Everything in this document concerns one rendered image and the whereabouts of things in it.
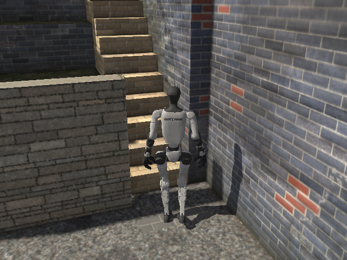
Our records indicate stairs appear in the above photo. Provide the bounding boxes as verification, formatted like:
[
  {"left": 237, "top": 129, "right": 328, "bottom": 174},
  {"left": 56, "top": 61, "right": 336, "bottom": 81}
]
[{"left": 85, "top": 0, "right": 188, "bottom": 194}]

